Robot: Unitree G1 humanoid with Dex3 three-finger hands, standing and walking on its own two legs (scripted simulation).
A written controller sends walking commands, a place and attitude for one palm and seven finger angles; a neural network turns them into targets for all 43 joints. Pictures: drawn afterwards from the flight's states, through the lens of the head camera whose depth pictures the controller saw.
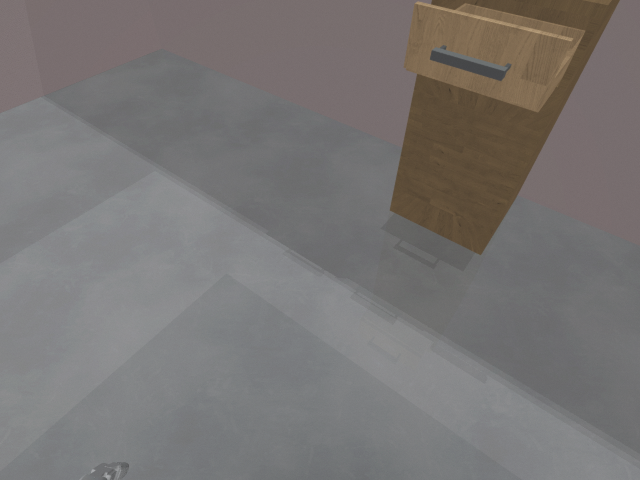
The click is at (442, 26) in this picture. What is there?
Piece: drawer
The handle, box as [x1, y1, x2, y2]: [430, 45, 511, 80]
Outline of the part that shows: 430,59 499,80 503,78 505,72 511,64 507,63 504,66 486,62 448,51 445,49 446,46 444,45 439,48 435,47 431,51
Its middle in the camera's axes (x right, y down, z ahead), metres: +0.38 -0.45 +0.98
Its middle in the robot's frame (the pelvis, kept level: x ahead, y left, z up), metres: +1.06 -0.32 +0.05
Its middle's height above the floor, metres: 0.82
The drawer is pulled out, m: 0.17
